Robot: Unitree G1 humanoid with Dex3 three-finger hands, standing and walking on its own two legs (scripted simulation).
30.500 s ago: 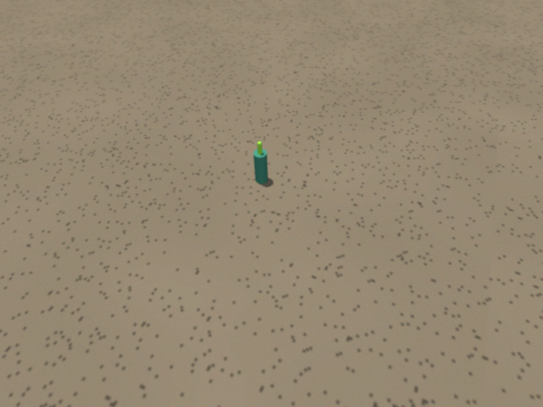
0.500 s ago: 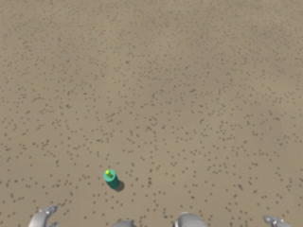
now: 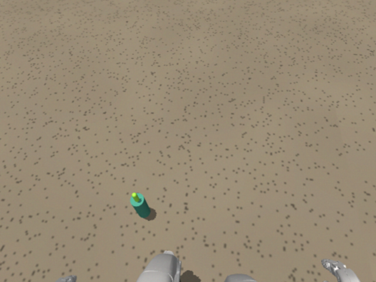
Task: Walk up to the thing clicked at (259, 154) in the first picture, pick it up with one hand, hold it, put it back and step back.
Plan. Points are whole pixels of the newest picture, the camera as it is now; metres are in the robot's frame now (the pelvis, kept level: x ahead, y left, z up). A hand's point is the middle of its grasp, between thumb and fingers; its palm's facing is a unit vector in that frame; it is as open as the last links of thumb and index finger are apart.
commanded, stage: step back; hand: left
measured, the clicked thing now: (139, 203) +0.49 +0.27 -0.63
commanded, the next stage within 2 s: none
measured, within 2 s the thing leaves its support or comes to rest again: neither
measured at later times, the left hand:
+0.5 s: hand out of the picture -0.04 +0.27 -0.15, palm faces +0.02 -0.93 -0.36, open 7.4 cm
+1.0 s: hand out of the picture -0.20 +0.24 -0.14, palm faces +0.08 -0.92 -0.39, open 7.4 cm
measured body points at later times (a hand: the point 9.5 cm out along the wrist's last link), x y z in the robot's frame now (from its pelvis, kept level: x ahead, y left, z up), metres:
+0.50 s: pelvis -0.15 +0.00 +0.01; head -0.09 +0.03 +0.45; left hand -0.05 +0.32 -0.12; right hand -0.02 -0.31 -0.09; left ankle -0.08 +0.11 -0.72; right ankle -0.18 -0.16 -0.65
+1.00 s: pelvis -0.32 -0.03 -0.01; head -0.26 -0.02 +0.44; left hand -0.20 +0.29 -0.12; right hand -0.23 -0.35 -0.13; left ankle -0.32 +0.08 -0.72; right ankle -0.23 -0.16 -0.71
